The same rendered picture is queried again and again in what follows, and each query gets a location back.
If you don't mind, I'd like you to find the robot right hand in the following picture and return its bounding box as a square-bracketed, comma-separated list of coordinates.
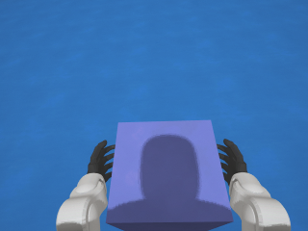
[217, 139, 247, 187]

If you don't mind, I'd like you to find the right robot forearm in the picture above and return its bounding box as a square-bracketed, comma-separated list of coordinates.
[229, 172, 292, 231]

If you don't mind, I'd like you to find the left robot forearm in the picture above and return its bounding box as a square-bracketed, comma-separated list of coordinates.
[56, 172, 108, 231]

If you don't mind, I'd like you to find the carton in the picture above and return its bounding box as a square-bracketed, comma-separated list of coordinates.
[106, 119, 234, 231]

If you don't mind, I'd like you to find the robot left hand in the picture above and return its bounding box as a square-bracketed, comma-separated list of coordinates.
[87, 140, 116, 183]

